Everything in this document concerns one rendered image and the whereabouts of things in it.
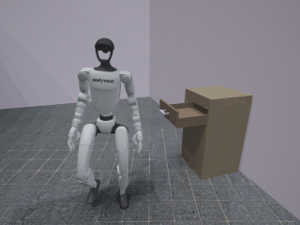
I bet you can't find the cabinet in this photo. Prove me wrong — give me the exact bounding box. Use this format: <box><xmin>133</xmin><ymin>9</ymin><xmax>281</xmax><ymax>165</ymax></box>
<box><xmin>181</xmin><ymin>85</ymin><xmax>253</xmax><ymax>180</ymax></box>

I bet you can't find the handle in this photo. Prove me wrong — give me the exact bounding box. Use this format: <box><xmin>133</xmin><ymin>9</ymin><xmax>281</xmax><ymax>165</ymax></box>
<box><xmin>159</xmin><ymin>110</ymin><xmax>169</xmax><ymax>115</ymax></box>

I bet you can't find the robot left upper arm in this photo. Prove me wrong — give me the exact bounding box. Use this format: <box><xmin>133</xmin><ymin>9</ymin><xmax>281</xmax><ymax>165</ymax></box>
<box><xmin>119</xmin><ymin>70</ymin><xmax>136</xmax><ymax>106</ymax></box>

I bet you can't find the robot left hand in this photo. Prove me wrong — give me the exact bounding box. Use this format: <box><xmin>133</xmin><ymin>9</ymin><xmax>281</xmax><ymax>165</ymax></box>
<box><xmin>132</xmin><ymin>130</ymin><xmax>143</xmax><ymax>154</ymax></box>

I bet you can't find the robot right hand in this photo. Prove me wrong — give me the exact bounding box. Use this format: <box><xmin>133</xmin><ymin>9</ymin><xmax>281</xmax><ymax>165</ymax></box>
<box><xmin>67</xmin><ymin>126</ymin><xmax>81</xmax><ymax>151</ymax></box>

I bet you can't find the robot left forearm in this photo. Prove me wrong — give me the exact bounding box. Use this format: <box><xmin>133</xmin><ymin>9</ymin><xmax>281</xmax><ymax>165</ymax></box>
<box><xmin>129</xmin><ymin>97</ymin><xmax>143</xmax><ymax>131</ymax></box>

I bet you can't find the robot right shin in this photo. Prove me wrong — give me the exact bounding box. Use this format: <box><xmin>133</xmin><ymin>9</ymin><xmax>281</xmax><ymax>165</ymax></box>
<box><xmin>77</xmin><ymin>173</ymin><xmax>98</xmax><ymax>188</ymax></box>

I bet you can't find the drawer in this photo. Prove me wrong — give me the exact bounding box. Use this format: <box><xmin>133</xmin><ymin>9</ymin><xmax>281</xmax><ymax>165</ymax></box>
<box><xmin>159</xmin><ymin>99</ymin><xmax>208</xmax><ymax>128</ymax></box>

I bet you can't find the robot right upper arm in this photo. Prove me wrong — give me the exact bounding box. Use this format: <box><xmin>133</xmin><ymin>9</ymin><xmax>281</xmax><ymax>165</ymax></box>
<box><xmin>78</xmin><ymin>67</ymin><xmax>92</xmax><ymax>103</ymax></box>

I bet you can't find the robot left foot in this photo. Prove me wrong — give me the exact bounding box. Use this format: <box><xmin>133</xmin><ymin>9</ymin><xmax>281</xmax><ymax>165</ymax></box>
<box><xmin>118</xmin><ymin>189</ymin><xmax>129</xmax><ymax>210</ymax></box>

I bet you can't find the robot right forearm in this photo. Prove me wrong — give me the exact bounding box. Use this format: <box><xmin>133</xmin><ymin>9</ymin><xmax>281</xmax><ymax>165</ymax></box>
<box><xmin>72</xmin><ymin>95</ymin><xmax>86</xmax><ymax>128</ymax></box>

